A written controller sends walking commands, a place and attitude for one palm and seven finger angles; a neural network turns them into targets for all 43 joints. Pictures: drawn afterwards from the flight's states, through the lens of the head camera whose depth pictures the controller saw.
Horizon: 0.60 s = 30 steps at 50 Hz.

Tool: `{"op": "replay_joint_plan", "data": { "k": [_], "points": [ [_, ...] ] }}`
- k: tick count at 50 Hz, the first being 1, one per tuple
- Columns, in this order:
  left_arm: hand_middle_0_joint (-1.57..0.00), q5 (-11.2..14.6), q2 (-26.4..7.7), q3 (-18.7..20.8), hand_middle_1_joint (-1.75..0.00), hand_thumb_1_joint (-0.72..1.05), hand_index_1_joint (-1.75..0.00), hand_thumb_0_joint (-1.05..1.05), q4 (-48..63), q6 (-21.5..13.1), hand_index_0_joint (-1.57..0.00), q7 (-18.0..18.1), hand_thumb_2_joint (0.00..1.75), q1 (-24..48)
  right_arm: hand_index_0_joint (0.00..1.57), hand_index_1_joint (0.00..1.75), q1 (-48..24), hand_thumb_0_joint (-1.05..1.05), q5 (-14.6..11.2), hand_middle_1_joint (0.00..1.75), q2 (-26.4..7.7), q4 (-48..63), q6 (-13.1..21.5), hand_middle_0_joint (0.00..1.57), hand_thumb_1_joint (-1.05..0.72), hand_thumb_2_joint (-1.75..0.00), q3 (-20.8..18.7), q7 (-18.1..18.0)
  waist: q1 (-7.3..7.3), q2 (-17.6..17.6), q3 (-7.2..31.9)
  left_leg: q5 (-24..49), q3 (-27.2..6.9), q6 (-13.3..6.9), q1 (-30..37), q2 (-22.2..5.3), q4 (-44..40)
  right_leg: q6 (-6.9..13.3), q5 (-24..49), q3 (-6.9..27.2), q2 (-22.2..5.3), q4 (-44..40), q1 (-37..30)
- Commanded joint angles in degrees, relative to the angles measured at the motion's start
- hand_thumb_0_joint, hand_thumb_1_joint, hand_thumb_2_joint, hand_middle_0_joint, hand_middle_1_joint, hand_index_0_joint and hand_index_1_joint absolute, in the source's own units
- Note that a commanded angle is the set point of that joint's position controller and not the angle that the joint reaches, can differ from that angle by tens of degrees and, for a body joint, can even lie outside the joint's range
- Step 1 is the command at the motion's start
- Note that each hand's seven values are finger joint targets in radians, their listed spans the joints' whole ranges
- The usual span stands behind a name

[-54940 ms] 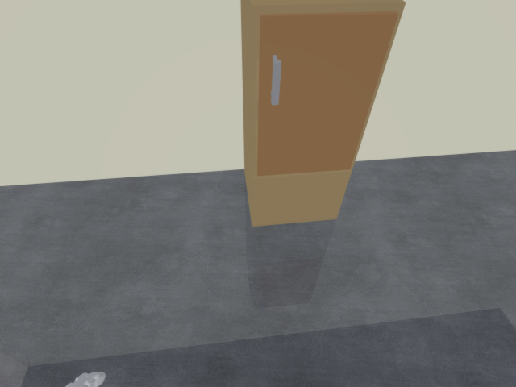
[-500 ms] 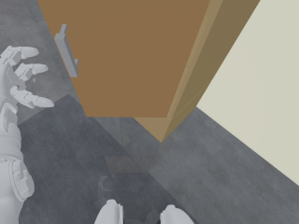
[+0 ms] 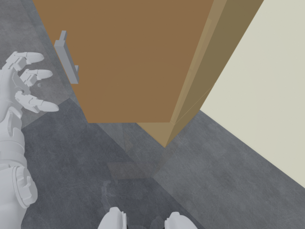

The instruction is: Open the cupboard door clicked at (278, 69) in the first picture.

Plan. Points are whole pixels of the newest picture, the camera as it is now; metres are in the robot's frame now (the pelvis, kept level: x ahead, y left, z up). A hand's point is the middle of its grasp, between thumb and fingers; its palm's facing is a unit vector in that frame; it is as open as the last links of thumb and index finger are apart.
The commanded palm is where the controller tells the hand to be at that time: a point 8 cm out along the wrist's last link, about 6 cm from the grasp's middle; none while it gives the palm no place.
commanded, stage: move the hooked fingers beside the handle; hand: left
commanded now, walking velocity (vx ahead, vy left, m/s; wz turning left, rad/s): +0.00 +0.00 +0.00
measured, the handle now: (69, 58) +0.54 +0.21 +0.08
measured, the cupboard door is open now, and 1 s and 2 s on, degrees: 45 45 47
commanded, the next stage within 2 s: slide the fingers in behind the handle in 0.30 s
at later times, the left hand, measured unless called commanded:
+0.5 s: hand (38, 87) +0.43 +0.26 +0.10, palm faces +0.05 -1.00 +0.01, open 14.0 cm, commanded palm +0.42 +0.30 +0.09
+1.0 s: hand (58, 84) +0.45 +0.22 +0.08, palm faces +0.05 -1.00 +0.01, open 14.0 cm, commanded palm +0.43 +0.27 +0.09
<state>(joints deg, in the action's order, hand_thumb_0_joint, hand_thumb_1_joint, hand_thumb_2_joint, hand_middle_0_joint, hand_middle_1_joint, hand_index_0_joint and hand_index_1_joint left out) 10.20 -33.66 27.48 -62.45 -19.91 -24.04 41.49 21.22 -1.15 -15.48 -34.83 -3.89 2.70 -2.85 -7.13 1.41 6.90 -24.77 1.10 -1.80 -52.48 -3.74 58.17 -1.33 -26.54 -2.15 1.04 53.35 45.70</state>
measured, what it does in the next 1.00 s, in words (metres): stands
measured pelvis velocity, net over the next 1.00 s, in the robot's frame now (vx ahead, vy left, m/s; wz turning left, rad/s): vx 0.00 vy -0.01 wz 0.01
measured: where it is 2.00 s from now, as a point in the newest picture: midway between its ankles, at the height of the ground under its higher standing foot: outside the picture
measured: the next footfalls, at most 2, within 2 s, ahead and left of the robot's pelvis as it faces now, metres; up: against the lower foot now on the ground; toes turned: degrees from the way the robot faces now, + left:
none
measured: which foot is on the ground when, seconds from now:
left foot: down 0.00-1.00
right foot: down 0.00-1.00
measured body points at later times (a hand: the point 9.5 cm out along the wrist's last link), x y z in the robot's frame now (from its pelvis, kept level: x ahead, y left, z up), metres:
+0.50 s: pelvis +0.00 -0.01 +0.00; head +0.09 +0.01 +0.44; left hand +0.43 +0.31 +0.10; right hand +0.06 -0.29 -0.11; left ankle +0.02 +0.09 -0.68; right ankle -0.01 -0.14 -0.68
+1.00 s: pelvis +0.00 -0.01 +0.00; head +0.09 +0.01 +0.44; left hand +0.44 +0.28 +0.09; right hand +0.03 -0.28 -0.11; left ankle +0.02 +0.10 -0.68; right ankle -0.01 -0.14 -0.68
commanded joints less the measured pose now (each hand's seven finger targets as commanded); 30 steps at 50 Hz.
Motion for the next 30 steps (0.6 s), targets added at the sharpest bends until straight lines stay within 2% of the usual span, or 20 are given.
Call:
{"op": "replay_joint_plan", "data": {
  "k": [1, 3, 4, 5, 6, 10, 11, 13, 14, 15, 16, 17, 18, 19, 20, 23, 24, 25, 26, 30],
  "points": [
    [-0.3, 1.65, -16.59, 1.76, -1.2, -0.5, -1.2, 0.0, 13.81, -4.85, -0.3, 0.12, 0.3, 21.44, 0.2, 0.3, 6.16, 0.0, 0.26, 0.3, -10.98, 3.79, 0.71, 0.2, -0.9, -0.9, -4.67, -0.83, 0.6, 7.73, 23.96, 23.76, -4.21, 0.84, 27.87, 1.23, -6.5, 2.58, 18.2, -1.44, 3.14, -5.12, -1.55],
    [-0.3, 2.39, -14.12, 0.03, -1.2, -0.5, -1.2, 0.0, 15.07, -5.43, -0.3, -0.38, 0.3, 21.37, 0.2, 0.3, 6.07, 0.0, 0.26, 0.3, -10.6, 3.71, 0.82, 0.2, -0.9, -0.9, -4.69, -0.69, 0.26, 8.32, 23.97, 24.54, -4.11, 0.74, 28.82, 1.28, -6.21, 2.7, 18.61, -1.42, 3.23, -5.29, -1.56],
    [-0.3, 2.35, -15.38, 1.28, -1.2, -0.5, -1.2, 0.0, 15.01, -5.57, -0.3, -0.48, 0.3, 20.61, 0.2, 0.3, 6.07, 0.0, 0.23, 0.3, -10.8, 3.4, 0.77, 0.2, -0.9, -0.9, -4.81, -0.71, 0.78, 7.94, 25.13, 25.53, -4.18, 0.86, 29.2, 1.2, -6.17, 2.6, 19.6, -1.37, 3.19, -5.13, -2.14],
    [-0.3, 2.54, -14.25, 0.58, -1.2, -0.5, -1.2, 0.0, 13.34, -5.06, -0.3, -0.81, 0.3, 18.01, 0.2, 0.3, 5.79, 0.0, 0.12, 0.3, -10.68, 3.64, 0.65, 0.2, -0.9, -0.9, -4.76, -0.63, 0.87, 7.28, 23.85, 24.44, -3.77, 0.75, 28.06, 1.41, -6.31, 2.52, 19.3, -1.28, 3.17, -5.46, -2.5],
    [-0.3, 2.72, -14.86, 1.1, -1.2, -0.5, -1.2, 0.0, 12.95, -4.77, -0.3, -0.99, 0.3, 18.38, 0.2, 0.3, 5.82, 0.0, 0.11, 0.3, -10.81, 3.52, 0.55, 0.2, -0.9, -0.9, -4.75, -0.67, 0.62, 5.65, 23.3, 23.05, -3.64, 0.51, 26.59, 1.39, -6.39, 2.41, 19.16, -1.29, 3.1, -5.55, -2.96],
    [-0.3, 2.54, -15.07, 0.63, -1.2, -0.5, -1.2, 0.0, 11.19, -3.66, -0.3, -1.51, 0.3, 19.26, 0.2, 0.3, 5.08, 0.0, -0.05, 0.3, -10.67, 3.66, 0.38, 0.2, -0.9, -0.9, -4.54, -0.91, 0.44, 5.34, 20.22, 20.29, -2.98, 0.08, 23.43, 1.84, -6.5, 2.27, 18.77, -0.73, 2.74, -5.91, -3.53],
    [-0.3, 2.51, -16.54, 1.99, -1.2, -0.5, -1.2, 0.0, 11.5, -3.77, -0.3, -1.41, 0.3, 18.85, 0.2, 0.3, 5.16, 0.0, -0.04, 0.3, -10.8, 3.89, 0.42, 0.2, -0.9, -0.9, -4.63, -0.99, 0.87, 4.81, 20.86, 19.94, -2.8, 0.0, 22.83, 1.93, -6.47, 2.25, 18.97, -0.46, 2.74, -5.93, -4.45],
    [-0.3, 2.38, -18.81, 3.28, -1.2, -0.5, -1.2, 0.0, 13.05, -4.73, -0.3, -1.14, 0.3, 20.88, 0.2, 0.3, 5.02, 0.0, 0.06, 0.3, -10.88, 3.86, 0.57, 0.2, -0.9, -0.9, -4.55, -1.17, 0.8, 5.9, 21.51, 20.04, -2.88, -0.05, 22.69, 2.0, -5.93, 2.52, 19.1, -0.16, 2.73, -5.45, -4.69],
    [-0.3, 2.03, -18.73, 3.12, -1.2, -0.5, -1.2, 0.0, 13.37, -5.23, -0.3, -1.01, 0.3, 21.39, 0.2, 0.3, 4.83, 0.0, 0.01, 0.3, -10.75, 3.85, 0.66, 0.2, -0.9, -0.9, -4.53, -1.22, 0.82, 6.78, 22.88, 20.3, -2.93, 0.12, 23.6, 1.97, -5.96, 2.38, 19.14, -0.02, 2.73, -5.29, -4.4],
    [-0.3, 2.15, -17.31, 1.86, -1.2, -0.5, -1.2, 0.0, 13.68, -5.66, -0.3, -1.0, 0.3, 21.91, 0.2, 0.3, 4.52, 0.0, 0.01, 0.3, -10.45, 3.82, 0.75, 0.2, -0.9, -0.9, -4.37, -1.17, 0.59, 8.12, 22.16, 20.2, -2.93, 0.2, 24.2, 1.95, -5.93, 2.41, 18.7, -0.07, 2.76, -5.43, -3.74],
    [-0.3, 2.18, -18.41, 2.8, -1.2, -0.5, -1.2, 0.0, 15.25, -6.4, -0.3, -0.84, 0.3, 23.14, 0.2, 0.3, 4.59, 0.0, 0.11, 0.3, -10.61, 3.58, 0.86, 0.2, -0.9, -0.9, -4.52, -1.25, 0.69, 8.64, 23.49, 20.73, -3.18, 0.34, 25.52, 1.77, -5.86, 2.47, 18.72, -0.1, 2.79, -5.36, -3.51],
    [-0.3, 2.16, -17.17, 1.59, -1.2, -0.5, -1.2, 0.0, 15.43, -6.7, -0.3, -0.99, 0.3, 23.26, 0.2, 0.3, 4.43, 0.0, 0.09, 0.3, -10.47, 3.5, 1.01, 0.2, -0.9, -0.9, -4.47, -1.18, 0.46, 9.68, 23.86, 20.55, -3.16, 0.44, 26.45, 1.82, -5.84, 2.46, 18.14, -0.15, 2.85, -5.48, -3.11],
    [-0.3, 2.56, -17.76, 2.1, -1.2, -0.5, -1.2, 0.0, 16.69, -7.28, -0.3, -1.02, 0.3, 24.07, 0.2, 0.3, 4.67, 0.0, 0.12, 0.3, -10.54, 3.4, 1.13, 0.2, -0.9, -0.9, -4.54, -1.28, 0.52, 9.21, 24.85, 21.52, -3.46, 0.35, 27.03, 1.74, -5.54, 2.69, 18.8, -0.16, 3.01, -5.14, -3.58],
    [-0.3, 2.39, -17.44, 1.76, -1.2, -0.5, -1.2, 0.0, 15.91, -7.18, -0.3, -1.17, 0.3, 23.4, 0.2, 0.3, 4.35, 0.0, -0.07, 0.3, -10.55, 3.24, 1.17, 0.2, -0.9, -0.9, -4.47, -1.32, 0.65, 10.67, 24.85, 21.17, -3.53, 0.59, 27.55, 1.73, -5.87, 2.62, 18.1, -0.22, 2.97, -5.3, -2.73],
    [-0.3, 2.56, -15.74, 0.4, -1.2, -0.5, -1.2, 0.0, 15.18, -6.78, -0.3, -1.38, 0.3, 22.95, 0.2, 0.3, 4.27, 0.0, -0.06, 0.3, -10.43, 2.91, 1.23, 0.2, -0.9, -0.9, -4.48, -1.36, 0.2, 9.59, 24.26, 20.8, -3.61, 0.51, 27.8, 1.63, -6.0, 2.53, 17.79, -0.39, 2.92, -5.66, -2.58],
    [-0.3, 3.25, -14.23, -0.4, -1.2, -0.5, -1.2, 0.0, 11.35, -4.49, -0.3, -2.25, 0.3, 20.37, 0.2, 0.3, 4.61, 0.0, -0.2, 0.3, -10.54, 2.91, 1.24, 0.2, -0.9, -0.9, -4.4, -1.43, 0.18, 5.44, 21.99, 18.34, -3.13, -0.09, 23.83, 1.99, -6.2, 2.42, 17.62, -0.16, 2.82, -6.36, -4.51],
    [-0.3, 2.97, -14.51, -0.63, -1.2, -0.5, -1.2, 0.0, 10.44, -3.56, -0.3, -2.47, 0.3, 20.43, 0.2, 0.3, 4.25, 0.0, -0.4, 0.3, -10.72, 3.14, 1.22, 0.2, -0.9, -0.9, -4.38, -1.57, 0.04, 4.94, 21.09, 17.04, -2.85, -0.11, 22.42, 1.95, -6.52, 2.11, 17.28, -0.07, 2.55, -6.44, -4.22],
    [-0.3, 2.79, -12.6, -2.55, -1.2, -0.5, -1.2, 0.0, 9.23, -2.46, -0.3, -2.55, 0.3, 20.21, 0.2, 0.3, 4.13, 0.0, -0.36, 0.3, -10.53, 3.24, 1.21, 0.2, -0.9, -0.9, -4.24, -1.54, -0.38, 4.97, 19.24, 15.88, -2.73, -0.24, 21.54, 2.05, -6.72, 2.06, 16.42, -0.23, 2.43, -6.83, -3.51],
    [-0.3, 2.72, -14.26, -1.39, -1.2, -0.5, -1.2, 0.0, 9.15, -2.05, -0.3, -2.31, 0.3, 21.85, 0.2, 0.3, 4.34, 0.0, -0.35, 0.3, -10.89, 3.2, 1.2, 0.2, -0.9, -0.9, -4.33, -1.62, -0.44, 4.04, 18.32, 14.48, -2.91, -0.25, 20.41, 2.02, -6.86, 2.01, 15.34, -0.12, 2.35, -6.99, -3.16],
    [-0.3, 2.53, -14.8, -0.19, -1.2, -0.5, -1.2, 0.0, 11.44, -3.41, -0.3, -0.49, 0.3, 21.96, 0.2, 0.3, 4.42, 0.0, 0.02, 0.3, -10.45, 3.63, 1.53, 0.2, -0.9, -0.9, -4.26, -1.37, 0.67, 5.26, 21.37, 16.53, -2.91, -0.07, 21.9, 2.11, -6.44, 2.3, 16.46, 0.01, 2.35, -6.16, -4.34]
  ]
}}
